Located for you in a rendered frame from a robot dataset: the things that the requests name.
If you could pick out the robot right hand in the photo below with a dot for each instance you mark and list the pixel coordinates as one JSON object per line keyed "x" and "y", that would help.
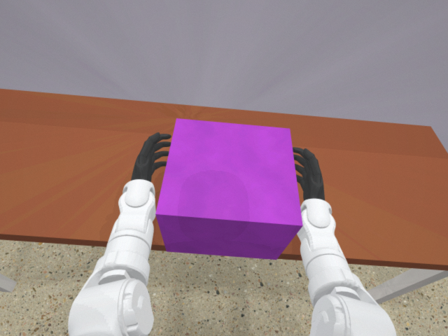
{"x": 311, "y": 180}

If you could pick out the carton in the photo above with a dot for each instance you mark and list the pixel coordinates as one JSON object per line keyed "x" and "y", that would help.
{"x": 229, "y": 190}

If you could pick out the robot right forearm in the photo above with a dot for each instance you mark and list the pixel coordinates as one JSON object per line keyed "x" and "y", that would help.
{"x": 324, "y": 262}

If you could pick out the robot left forearm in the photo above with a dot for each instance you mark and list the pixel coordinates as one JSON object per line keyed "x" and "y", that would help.
{"x": 130, "y": 242}

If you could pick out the robot right upper arm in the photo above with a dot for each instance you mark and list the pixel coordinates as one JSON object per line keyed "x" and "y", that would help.
{"x": 338, "y": 315}

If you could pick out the robot left hand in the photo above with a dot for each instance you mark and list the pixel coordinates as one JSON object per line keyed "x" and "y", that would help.
{"x": 144, "y": 165}

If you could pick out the robot left upper arm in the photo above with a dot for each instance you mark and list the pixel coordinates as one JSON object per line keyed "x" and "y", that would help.
{"x": 119, "y": 308}

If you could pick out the table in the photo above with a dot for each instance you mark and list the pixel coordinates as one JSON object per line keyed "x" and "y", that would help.
{"x": 65, "y": 159}

